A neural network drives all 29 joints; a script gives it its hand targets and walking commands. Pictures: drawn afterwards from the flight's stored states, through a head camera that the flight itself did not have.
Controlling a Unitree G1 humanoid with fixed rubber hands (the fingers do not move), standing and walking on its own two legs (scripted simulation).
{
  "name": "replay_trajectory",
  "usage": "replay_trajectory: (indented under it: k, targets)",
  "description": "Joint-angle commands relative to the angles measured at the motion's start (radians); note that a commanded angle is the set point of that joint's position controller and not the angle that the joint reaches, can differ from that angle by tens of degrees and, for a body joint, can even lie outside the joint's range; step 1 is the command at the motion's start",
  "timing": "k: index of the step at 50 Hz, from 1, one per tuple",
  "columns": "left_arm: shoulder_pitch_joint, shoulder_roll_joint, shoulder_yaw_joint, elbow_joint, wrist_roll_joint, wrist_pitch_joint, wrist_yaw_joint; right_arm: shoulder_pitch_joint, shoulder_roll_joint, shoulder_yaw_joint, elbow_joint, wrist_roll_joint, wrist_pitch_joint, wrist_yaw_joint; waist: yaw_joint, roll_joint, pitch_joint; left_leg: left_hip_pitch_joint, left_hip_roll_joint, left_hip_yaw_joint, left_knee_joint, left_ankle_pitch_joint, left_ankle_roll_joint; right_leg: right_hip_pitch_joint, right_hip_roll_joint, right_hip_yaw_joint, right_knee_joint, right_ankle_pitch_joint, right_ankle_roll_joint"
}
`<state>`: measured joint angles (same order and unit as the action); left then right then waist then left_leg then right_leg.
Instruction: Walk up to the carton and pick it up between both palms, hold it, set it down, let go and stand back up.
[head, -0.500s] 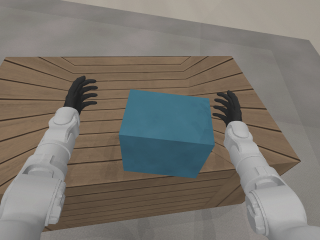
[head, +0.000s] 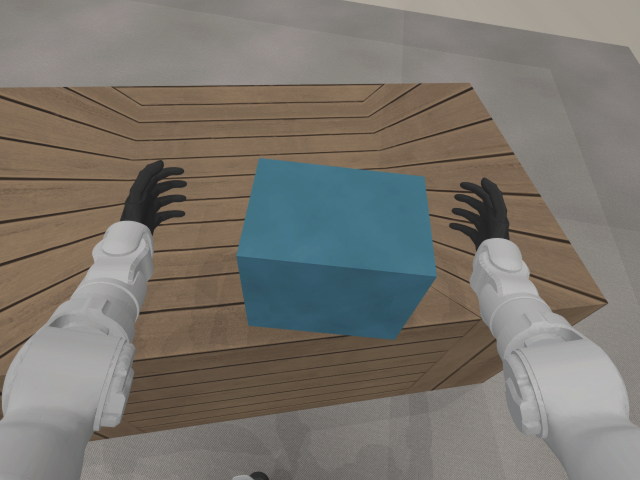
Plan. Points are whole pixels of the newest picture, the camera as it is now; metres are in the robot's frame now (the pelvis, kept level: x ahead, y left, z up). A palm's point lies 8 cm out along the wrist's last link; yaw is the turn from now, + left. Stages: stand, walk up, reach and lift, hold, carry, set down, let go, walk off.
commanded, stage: reach and lift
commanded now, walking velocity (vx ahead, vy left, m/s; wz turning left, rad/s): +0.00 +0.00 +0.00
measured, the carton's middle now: (331, 255) +0.45 -0.02 -0.07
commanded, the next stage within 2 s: none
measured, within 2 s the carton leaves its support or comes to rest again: neither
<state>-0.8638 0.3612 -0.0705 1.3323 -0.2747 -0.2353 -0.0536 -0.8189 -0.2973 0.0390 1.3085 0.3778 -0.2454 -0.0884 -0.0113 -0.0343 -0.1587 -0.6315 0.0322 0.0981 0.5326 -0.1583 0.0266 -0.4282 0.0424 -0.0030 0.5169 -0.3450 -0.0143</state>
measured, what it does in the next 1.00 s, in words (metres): stands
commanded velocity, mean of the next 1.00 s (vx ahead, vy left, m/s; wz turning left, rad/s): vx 0.00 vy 0.00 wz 0.00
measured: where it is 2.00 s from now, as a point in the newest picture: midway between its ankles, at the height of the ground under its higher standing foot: outside the picture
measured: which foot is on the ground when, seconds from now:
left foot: down 0.00-1.00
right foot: down 0.00-1.00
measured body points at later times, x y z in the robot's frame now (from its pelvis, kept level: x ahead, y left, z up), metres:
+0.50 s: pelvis +0.01 +0.02 -0.02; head +0.12 +0.06 +0.41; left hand +0.45 +0.25 -0.02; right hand +0.43 -0.20 -0.01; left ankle +0.05 +0.10 -0.73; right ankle -0.07 -0.11 -0.73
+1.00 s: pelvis +0.02 +0.02 -0.02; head +0.14 +0.04 +0.41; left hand +0.46 +0.19 -0.03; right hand +0.44 -0.17 -0.02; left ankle +0.05 +0.10 -0.73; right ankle -0.07 -0.11 -0.73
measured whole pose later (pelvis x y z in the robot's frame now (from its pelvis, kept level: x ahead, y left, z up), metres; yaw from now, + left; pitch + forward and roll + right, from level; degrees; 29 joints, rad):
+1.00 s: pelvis +0.02 +0.02 -0.02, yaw -1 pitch +30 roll -4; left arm -0.87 0.25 0.01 1.41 -0.01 -0.50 -0.01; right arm -0.82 -0.15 -0.05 1.42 0.16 -0.56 -0.08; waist -0.04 0.02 -0.28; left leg -0.98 0.04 0.05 0.66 -0.20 0.03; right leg -0.73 0.06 -0.02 0.57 -0.36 0.00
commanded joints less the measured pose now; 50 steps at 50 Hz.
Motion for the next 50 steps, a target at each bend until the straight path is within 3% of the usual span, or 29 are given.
replay_trajectory:
  k: [1, 2, 3, 4, 5, 7, 9, 10, 11, 12, 14, 18, 20, 22, 23, 25, 26, 27, 29, 31, 34, 36, 38, 39, 44, 45, 47, 48, 50]
  targets:
    - [-0.486, 0.092, -0.069, -0.018, -0.040, -0.163, 0.001, -0.414, -0.076, 0.041, -0.079, -0.001, -0.098, 0.038, -0.065, 0.075, -0.577, 0.576, 0.054, -0.174, 0.167, 0.398, -0.038, -0.502, -0.048, -0.027, -0.035, 0.375, 0.064]
    - [-0.513, 0.087, -0.106, -0.014, -0.051, -0.189, 0.011, -0.442, -0.111, 0.019, -0.029, 0.001, -0.110, 0.053, -0.070, 0.121, -0.631, 0.614, 0.070, -0.192, 0.181, 0.389, -0.056, -0.566, -0.038, -0.046, -0.024, 0.300, 0.059]
    - [-0.495, 0.067, -0.105, -0.020, -0.038, -0.197, 0.010, -0.388, -0.098, 0.013, -0.010, -0.008, -0.113, 0.055, -0.087, 0.119, -0.613, 0.610, 0.072, -0.181, 0.177, 0.361, -0.053, -0.574, -0.038, -0.047, -0.033, 0.262, 0.051]
    - [-0.505, 0.072, -0.103, 0.005, -0.041, -0.210, 0.017, -0.406, -0.104, -0.002, -0.007, -0.012, -0.122, 0.060, -0.070, 0.142, -0.653, 0.584, 0.068, -0.188, 0.190, 0.341, -0.060, -0.607, -0.034, -0.062, -0.016, 0.229, 0.047]
    - [-0.491, 0.067, -0.099, -0.014, -0.027, -0.213, 0.021, -0.393, -0.115, -0.018, -0.006, -0.023, -0.136, 0.054, -0.082, 0.130, -0.667, 0.597, 0.073, -0.193, 0.196, 0.370, -0.063, -0.614, -0.037, -0.054, -0.008, 0.265, 0.046]
    - [-0.499, 0.068, -0.116, 0.048, -0.017, -0.224, 0.026, -0.373, -0.128, -0.061, 0.087, -0.038, -0.142, 0.064, -0.102, 0.186, -0.643, 0.602, 0.090, -0.216, 0.195, 0.303, -0.087, -0.679, -0.037, -0.065, -0.005, 0.142, 0.029]
    - [-0.485, 0.025, -0.136, 0.030, -0.024, -0.237, 0.019, -0.381, -0.106, -0.046, 0.057, -0.036, -0.173, 0.069, -0.100, 0.199, -0.692, 0.623, 0.082, -0.215, 0.211, 0.336, -0.101, -0.692, -0.031, -0.077, -0.002, 0.157, 0.022]
    - [-0.484, 0.012, -0.129, -0.001, -0.008, -0.241, 0.019, -0.370, -0.111, -0.082, 0.053, -0.058, -0.196, 0.062, -0.125, 0.208, -0.735, 0.663, 0.085, -0.219, 0.220, 0.421, -0.107, -0.706, -0.020, -0.087, 0.006, 0.195, 0.023]
    - [-0.523, 0.020, -0.137, -0.027, 0.000, -0.241, 0.033, -0.397, -0.122, -0.101, 0.034, -0.057, -0.203, 0.068, -0.125, 0.253, -0.725, 0.660, 0.092, -0.222, 0.222, 0.422, -0.121, -0.721, -0.023, -0.089, 0.023, 0.171, 0.018]
    - [-0.514, 0.020, -0.161, -0.030, -0.019, -0.241, 0.034, -0.413, -0.130, -0.102, 0.026, -0.057, -0.216, 0.068, -0.129, 0.227, -0.695, 0.631, 0.097, -0.236, 0.225, 0.405, -0.132, -0.721, -0.028, -0.088, 0.033, 0.158, 0.020]
    - [-0.541, -0.012, -0.184, -0.093, -0.021, -0.260, 0.048, -0.451, -0.150, -0.163, -0.002, -0.078, -0.257, 0.074, -0.141, 0.299, -0.787, 0.678, 0.109, -0.261, 0.235, 0.481, -0.165, -0.762, -0.017, -0.110, 0.035, 0.154, 0.015]
    - [-0.535, -0.023, -0.172, -0.156, -0.023, -0.268, 0.074, -0.437, -0.131, -0.136, -0.009, -0.062, -0.278, 0.089, -0.100, 0.315, -0.859, 0.722, 0.123, -0.268, 0.253, 0.559, -0.176, -0.820, -0.011, -0.095, 0.031, 0.101, 0.001]
    - [-0.473, -0.028, -0.124, -0.169, 0.019, -0.274, 0.077, -0.391, -0.133, -0.141, -0.010, -0.071, -0.296, 0.091, -0.075, 0.294, -0.916, 0.788, 0.127, -0.258, 0.289, 0.697, -0.179, -0.802, -0.004, -0.095, 0.038, 0.194, 0.010]
    - [-0.415, -0.036, -0.095, -0.077, 0.057, -0.256, 0.067, -0.394, -0.120, -0.102, 0.066, -0.052, -0.285, 0.102, -0.037, 0.284, -0.787, 0.743, 0.116, -0.244, 0.289, 0.701, -0.171, -0.778, -0.004, -0.087, 0.042, 0.199, 0.004]
    - [-0.363, -0.051, -0.094, -0.103, 0.069, -0.255, 0.059, -0.331, -0.113, -0.126, 0.051, -0.078, -0.302, 0.087, -0.067, 0.246, -0.819, 0.779, 0.118, -0.252, 0.284, 0.741, -0.169, -0.754, 0.000, -0.085, 0.029, 0.227, 0.012]
    - [-0.401, -0.029, -0.045, -0.064, 0.095, -0.250, 0.056, -0.396, -0.127, -0.134, 0.065, -0.098, -0.301, 0.086, -0.056, 0.223, -0.776, 0.733, 0.105, -0.233, 0.283, 0.755, -0.155, -0.712, 0.005, -0.084, 0.027, 0.268, 0.021]
    - [-0.370, -0.033, -0.059, -0.069, 0.090, -0.254, 0.054, -0.384, -0.106, -0.098, 0.033, -0.071, -0.311, 0.093, -0.027, 0.235, -0.800, 0.726, 0.106, -0.233, 0.291, 0.748, -0.154, -0.706, -0.002, -0.079, 0.036, 0.287, 0.027]
    - [-0.419, -0.041, -0.010, -0.045, 0.111, -0.254, 0.051, -0.437, -0.080, -0.105, 0.044, -0.080, -0.297, 0.087, -0.014, 0.191, -0.784, 0.670, 0.090, -0.210, 0.289, 0.721, -0.131, -0.687, -0.001, -0.065, 0.035, 0.271, 0.027]
    - [-0.363, -0.035, 0.031, -0.008, 0.148, -0.257, 0.041, -0.371, -0.067, -0.112, 0.073, -0.115, -0.312, 0.078, -0.034, 0.165, -0.731, 0.666, 0.078, -0.202, 0.288, 0.732, -0.121, -0.626, -0.003, -0.063, 0.030, 0.392, 0.046]
    - [-0.378, -0.067, 0.066, 0.016, 0.162, -0.254, 0.032, -0.406, -0.046, -0.110, 0.088, -0.126, -0.314, 0.069, -0.026, 0.135, -0.694, 0.624, 0.067, -0.185, 0.280, 0.732, -0.103, -0.617, -0.004, -0.062, 0.029, 0.430, 0.045]
    - [-0.428, -0.053, 0.065, -0.011, 0.147, -0.287, 0.027, -0.430, 0.006, -0.064, 0.002, -0.114, -0.334, 0.063, -0.013, 0.107, -0.775, 0.518, 0.046, -0.168, 0.297, 0.711, -0.079, -0.533, -0.015, -0.042, 0.084, 0.616, 0.070]
    - [-0.462, -0.047, 0.098, 0.022, 0.155, -0.305, 0.028, -0.468, 0.045, -0.081, -0.030, -0.163, -0.334, 0.058, -0.016, 0.065, -0.805, 0.485, 0.041, -0.164, 0.288, 0.663, -0.067, -0.474, -0.027, -0.035, 0.084, 0.635, 0.083]
    - [-0.474, -0.087, 0.114, 0.018, 0.188, -0.308, 0.015, -0.478, 0.115, -0.076, -0.030, -0.171, -0.337, 0.057, -0.021, 0.069, -0.786, 0.451, 0.033, -0.160, 0.286, 0.643, -0.060, -0.453, -0.039, -0.024, 0.098, 0.684, 0.094]
    - [-0.472, -0.108, 0.118, 0.000, 0.189, -0.313, 0.022, -0.459, 0.108, -0.099, -0.014, -0.196, -0.341, 0.051, -0.040, 0.115, -0.797, 0.479, 0.036, -0.167, 0.282, 0.652, -0.074, -0.463, -0.033, -0.034, 0.098, 0.670, 0.083]
    - [-0.434, -0.110, 0.212, 0.016, 0.267, -0.320, 0.031, -0.416, 0.164, -0.134, -0.030, -0.277, -0.343, 0.024, -0.010, 0.071, -0.771, 0.422, 0.028, -0.140, 0.266, 0.584, -0.055, -0.391, -0.043, -0.014, 0.100, 0.708, 0.088]
    - [-0.431, -0.112, 0.235, -0.050, 0.270, -0.334, 0.038, -0.400, 0.158, -0.149, -0.073, -0.287, -0.355, 0.022, -0.027, 0.071, -0.796, 0.476, 0.034, -0.151, 0.259, 0.631, -0.063, -0.384, -0.033, -0.025, 0.092, 0.709, 0.097]
    - [-0.415, -0.146, 0.267, -0.034, 0.316, -0.313, 0.044, -0.393, 0.190, -0.195, -0.027, -0.321, -0.354, 0.011, -0.033, 0.091, -0.775, 0.482, 0.036, -0.152, 0.265, 0.632, -0.062, -0.409, -0.035, -0.022, 0.079, 0.688, 0.090]
    - [-0.418, -0.209, 0.218, -0.080, 0.319, -0.322, 0.046, -0.386, 0.209, -0.198, -0.026, -0.323, -0.370, 0.015, -0.062, 0.125, -0.793, 0.572, 0.050, -0.172, 0.272, 0.725, -0.086, -0.447, -0.025, -0.049, 0.084, 0.697, 0.088]
    - [-0.437, -0.312, 0.226, -0.121, 0.361, -0.320, 0.033, -0.407, 0.308, -0.223, -0.045, -0.380, -0.375, 0.037, -0.037, 0.165, -0.821, 0.612, 0.054, -0.165, 0.263, 0.743, -0.088, -0.473, -0.021, -0.054, 0.051, 0.641, 0.065]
